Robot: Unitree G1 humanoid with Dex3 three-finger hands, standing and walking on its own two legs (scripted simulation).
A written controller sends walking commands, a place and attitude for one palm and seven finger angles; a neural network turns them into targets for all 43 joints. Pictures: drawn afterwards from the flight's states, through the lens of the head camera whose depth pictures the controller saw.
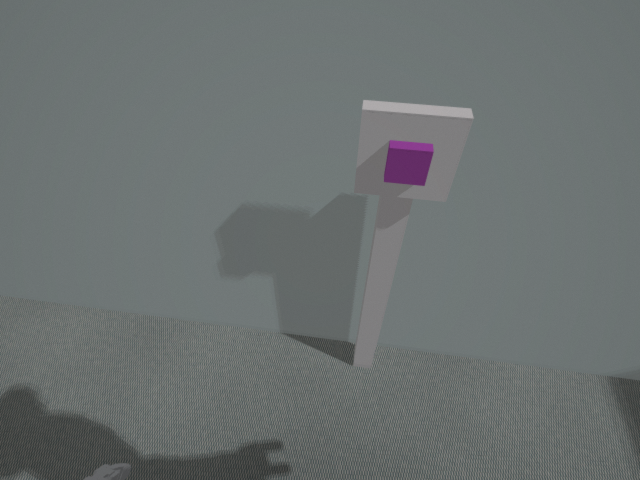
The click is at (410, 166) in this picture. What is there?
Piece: button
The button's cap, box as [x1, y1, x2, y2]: [384, 140, 433, 185]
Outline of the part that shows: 390,140 384,173 384,181 424,185 433,152 432,144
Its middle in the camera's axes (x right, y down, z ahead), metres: +0.14 -0.12 +0.63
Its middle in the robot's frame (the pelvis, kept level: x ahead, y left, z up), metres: +0.58 -0.11 +0.10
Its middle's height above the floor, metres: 0.87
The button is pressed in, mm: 0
